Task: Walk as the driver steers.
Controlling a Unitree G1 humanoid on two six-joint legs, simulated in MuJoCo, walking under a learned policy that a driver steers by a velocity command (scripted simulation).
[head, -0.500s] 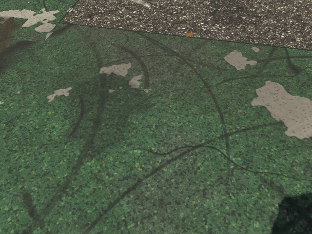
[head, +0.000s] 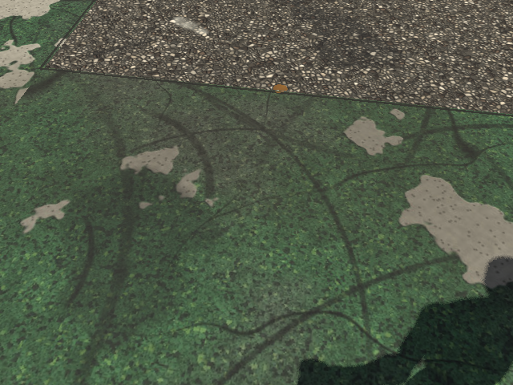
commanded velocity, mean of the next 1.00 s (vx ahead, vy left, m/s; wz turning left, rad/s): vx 0.50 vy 0.00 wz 0.00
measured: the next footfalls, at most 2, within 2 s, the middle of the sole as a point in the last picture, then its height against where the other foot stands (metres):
right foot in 0.30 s outside the picture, level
left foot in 0.86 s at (231, 338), level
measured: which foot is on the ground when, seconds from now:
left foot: down 0.00-0.32, up 0.34-0.84, down 0.86-1.00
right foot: up 0.00-0.28, down 0.30-0.88, up 0.90-1.00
